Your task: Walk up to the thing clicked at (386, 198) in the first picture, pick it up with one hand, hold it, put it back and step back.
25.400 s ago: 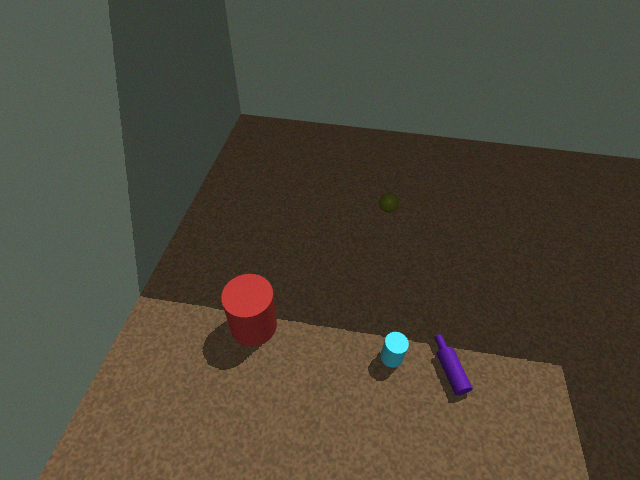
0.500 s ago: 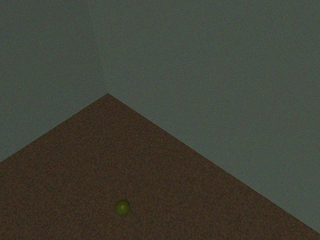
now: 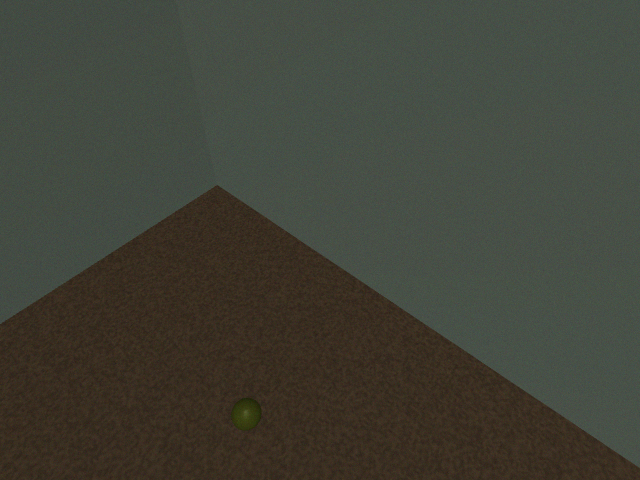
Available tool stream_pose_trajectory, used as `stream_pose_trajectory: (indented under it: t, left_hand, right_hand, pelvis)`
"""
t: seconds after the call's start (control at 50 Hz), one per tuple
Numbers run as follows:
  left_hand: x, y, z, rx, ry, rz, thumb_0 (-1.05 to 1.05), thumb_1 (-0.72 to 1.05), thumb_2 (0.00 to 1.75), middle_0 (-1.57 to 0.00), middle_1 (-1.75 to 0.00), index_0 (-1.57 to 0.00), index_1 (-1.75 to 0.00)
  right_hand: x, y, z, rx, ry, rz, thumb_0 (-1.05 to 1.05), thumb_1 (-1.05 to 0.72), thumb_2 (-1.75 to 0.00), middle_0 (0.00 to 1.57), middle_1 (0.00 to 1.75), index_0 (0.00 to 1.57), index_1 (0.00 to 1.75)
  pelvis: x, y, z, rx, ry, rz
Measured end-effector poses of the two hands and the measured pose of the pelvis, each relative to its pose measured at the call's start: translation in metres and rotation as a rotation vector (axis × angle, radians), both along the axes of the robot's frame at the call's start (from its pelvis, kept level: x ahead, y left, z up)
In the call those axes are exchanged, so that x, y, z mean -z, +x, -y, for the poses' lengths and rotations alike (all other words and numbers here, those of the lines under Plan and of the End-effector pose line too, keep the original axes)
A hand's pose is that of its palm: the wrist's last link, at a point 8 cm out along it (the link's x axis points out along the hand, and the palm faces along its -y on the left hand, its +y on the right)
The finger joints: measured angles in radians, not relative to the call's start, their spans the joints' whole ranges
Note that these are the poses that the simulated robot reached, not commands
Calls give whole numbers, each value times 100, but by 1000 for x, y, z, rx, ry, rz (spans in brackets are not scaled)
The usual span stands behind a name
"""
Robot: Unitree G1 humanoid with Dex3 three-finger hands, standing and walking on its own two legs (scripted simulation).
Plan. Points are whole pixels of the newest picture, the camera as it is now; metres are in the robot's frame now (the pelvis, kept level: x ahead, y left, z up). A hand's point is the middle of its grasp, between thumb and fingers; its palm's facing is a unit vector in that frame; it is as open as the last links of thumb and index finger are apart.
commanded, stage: stand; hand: left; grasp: from above
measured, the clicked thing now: (246, 413) +0.42 +0.21 -0.74
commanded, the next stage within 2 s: rise first in 0.06 s
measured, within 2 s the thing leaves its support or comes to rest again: neither
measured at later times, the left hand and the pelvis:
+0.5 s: hand out of the picture +0.15 +0.25 -0.18, palm faces -0.07 -0.93 -0.37, open 10.6 cm; pelvis -0.02 +0.00 -0.03, yaw -1 degrees
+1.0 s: hand out of the picture +0.12 +0.26 -0.24, palm faces -0.16 -0.87 -0.46, open 14.0 cm; pelvis -0.01 +0.00 -0.10, yaw -1 degrees
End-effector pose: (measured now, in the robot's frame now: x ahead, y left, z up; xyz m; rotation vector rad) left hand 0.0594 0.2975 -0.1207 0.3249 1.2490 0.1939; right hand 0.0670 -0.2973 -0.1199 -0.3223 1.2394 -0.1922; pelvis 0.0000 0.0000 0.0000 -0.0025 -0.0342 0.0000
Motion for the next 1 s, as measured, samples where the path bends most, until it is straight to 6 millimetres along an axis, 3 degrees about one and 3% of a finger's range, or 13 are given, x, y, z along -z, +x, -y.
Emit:
stream_pose_trajectory:
  t: [0.2,0.36,0.44,0.54,0.68,1.0]
  left_hand:
    - [-1,1,0,-13,1,17,1,90,91,-21,-30,-20,-31]
    - [11,69,6,-3,-20,152,1,61,94,-15,-59,-15,-60]
    - [15,88,4,55,-3,164,1,37,96,-11,-79,-12,-79]
    - [21,85,3,89,31,101,1,3,98,-7,-95,-9,-94]
    - [49,69,1,85,57,68,0,-33,100,-7,-104,-7,-105]
    - [75,64,-2,179,116,81,0,-52,102,-7,-106,-6,-108]
  right_hand:
    - [0,3,0,4,1,18,0,-90,-90,20,30,20,30]
    - [6,11,-24,3,33,154,0,-91,-90,20,30,20,30]
    - [11,5,-31,30,51,176,0,-90,-90,20,30,20,30]
    - [18,6,-35,41,69,204,1,-89,-90,20,30,20,30]
    - [34,28,-35,-5,56,284,1,-87,-89,20,30,20,30]
    - [58,80,-48,-80,38,431,1,-87,-89,20,30,20,30]
  pelvis:
    - [1,-1,0,-2,0,-12]
    - [16,-18,5,-1,-7,-116]
    - [24,-17,5,10,-9,-153]
    - [32,-14,2,14,-13,-184]
    - [58,-16,1,14,-18,-256]
    - [97,-15,0,8,-36,-349]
